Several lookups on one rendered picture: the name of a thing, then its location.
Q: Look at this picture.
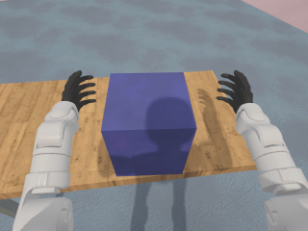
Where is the left robot hand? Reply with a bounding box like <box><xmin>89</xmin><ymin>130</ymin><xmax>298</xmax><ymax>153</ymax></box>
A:
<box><xmin>61</xmin><ymin>70</ymin><xmax>96</xmax><ymax>113</ymax></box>

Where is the right robot hand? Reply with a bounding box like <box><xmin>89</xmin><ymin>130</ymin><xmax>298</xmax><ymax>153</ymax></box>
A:
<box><xmin>216</xmin><ymin>70</ymin><xmax>253</xmax><ymax>114</ymax></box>

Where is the robot left upper arm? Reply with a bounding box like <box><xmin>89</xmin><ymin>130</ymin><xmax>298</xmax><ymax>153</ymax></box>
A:
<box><xmin>15</xmin><ymin>196</ymin><xmax>74</xmax><ymax>231</ymax></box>

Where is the right robot forearm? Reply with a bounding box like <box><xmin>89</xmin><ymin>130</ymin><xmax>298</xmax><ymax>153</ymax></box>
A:
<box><xmin>235</xmin><ymin>103</ymin><xmax>308</xmax><ymax>196</ymax></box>

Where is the table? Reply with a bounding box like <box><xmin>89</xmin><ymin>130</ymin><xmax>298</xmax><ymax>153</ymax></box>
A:
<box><xmin>0</xmin><ymin>70</ymin><xmax>257</xmax><ymax>218</ymax></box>

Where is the robot right upper arm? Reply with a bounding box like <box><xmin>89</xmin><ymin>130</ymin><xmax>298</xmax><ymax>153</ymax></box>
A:
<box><xmin>264</xmin><ymin>193</ymin><xmax>308</xmax><ymax>231</ymax></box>

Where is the left robot forearm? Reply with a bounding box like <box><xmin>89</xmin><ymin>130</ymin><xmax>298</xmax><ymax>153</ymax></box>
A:
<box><xmin>13</xmin><ymin>101</ymin><xmax>79</xmax><ymax>231</ymax></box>

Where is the carton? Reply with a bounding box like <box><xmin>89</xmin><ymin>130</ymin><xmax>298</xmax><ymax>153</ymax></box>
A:
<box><xmin>101</xmin><ymin>72</ymin><xmax>197</xmax><ymax>177</ymax></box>

